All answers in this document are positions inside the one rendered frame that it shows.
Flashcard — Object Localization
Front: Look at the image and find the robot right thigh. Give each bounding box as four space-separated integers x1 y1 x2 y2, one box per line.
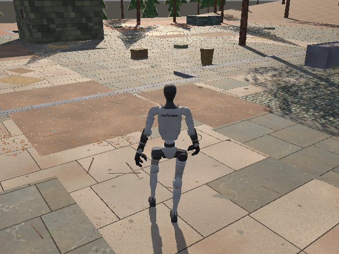
173 148 188 189

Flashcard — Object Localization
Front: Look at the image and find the robot right hand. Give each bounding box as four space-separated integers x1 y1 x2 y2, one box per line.
188 145 200 156

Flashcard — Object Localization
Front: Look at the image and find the right robot forearm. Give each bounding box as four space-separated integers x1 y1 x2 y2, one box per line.
190 128 199 147

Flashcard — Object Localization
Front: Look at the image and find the robot thigh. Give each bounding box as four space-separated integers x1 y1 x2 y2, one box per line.
151 147 163 174
173 148 188 189

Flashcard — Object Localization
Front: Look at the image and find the robot left thigh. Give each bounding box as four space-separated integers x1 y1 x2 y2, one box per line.
151 147 163 174

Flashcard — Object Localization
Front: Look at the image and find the left robot forearm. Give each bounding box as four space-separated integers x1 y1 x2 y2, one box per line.
137 128 148 154

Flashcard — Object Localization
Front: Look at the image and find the left robot upper arm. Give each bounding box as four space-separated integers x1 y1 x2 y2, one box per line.
143 106 159 136

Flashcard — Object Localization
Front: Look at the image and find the robot left hand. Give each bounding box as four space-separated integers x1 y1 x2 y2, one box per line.
135 152 147 167

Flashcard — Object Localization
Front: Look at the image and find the right robot upper arm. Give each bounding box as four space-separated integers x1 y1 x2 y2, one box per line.
181 107 195 136

